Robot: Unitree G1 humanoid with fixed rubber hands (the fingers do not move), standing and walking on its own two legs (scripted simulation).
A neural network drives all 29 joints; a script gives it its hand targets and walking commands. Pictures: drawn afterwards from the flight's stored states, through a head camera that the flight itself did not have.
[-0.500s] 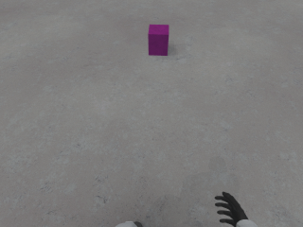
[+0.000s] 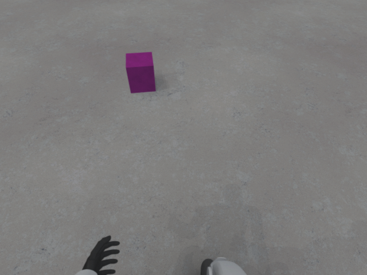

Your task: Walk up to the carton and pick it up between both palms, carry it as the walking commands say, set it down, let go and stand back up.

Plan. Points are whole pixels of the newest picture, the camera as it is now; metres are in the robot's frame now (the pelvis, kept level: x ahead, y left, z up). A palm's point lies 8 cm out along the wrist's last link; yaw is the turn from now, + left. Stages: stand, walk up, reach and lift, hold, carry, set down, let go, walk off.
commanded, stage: walk up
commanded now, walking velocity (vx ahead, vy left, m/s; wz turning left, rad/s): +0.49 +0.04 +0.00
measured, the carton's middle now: (141, 72) +1.70 +0.16 -0.65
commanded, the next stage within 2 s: none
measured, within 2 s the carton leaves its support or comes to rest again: neither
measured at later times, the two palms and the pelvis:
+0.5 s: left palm out of the picture +0.10 +0.23 -0.10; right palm (244, 186) +0.36 -0.21 -0.12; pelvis +0.22 +0.01 +0.01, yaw +1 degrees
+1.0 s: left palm (82, 134) +0.60 +0.29 -0.11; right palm (232, 197) +0.32 -0.16 -0.10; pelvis +0.45 +0.06 +0.01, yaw +1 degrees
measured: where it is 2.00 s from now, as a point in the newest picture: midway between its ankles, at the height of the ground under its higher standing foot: (155, 157)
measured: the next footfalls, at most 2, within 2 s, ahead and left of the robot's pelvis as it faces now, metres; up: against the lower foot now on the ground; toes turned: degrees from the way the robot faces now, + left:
right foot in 0.06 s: +0.19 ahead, -0.13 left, +0.00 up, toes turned -8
left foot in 0.60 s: +0.40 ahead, +0.18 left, +0.00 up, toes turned +8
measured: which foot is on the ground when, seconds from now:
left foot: down 0.00-0.06, up 0.08-0.58, down 0.60-1.00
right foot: up 0.00-0.04, down 0.06-0.60, up 0.62-1.00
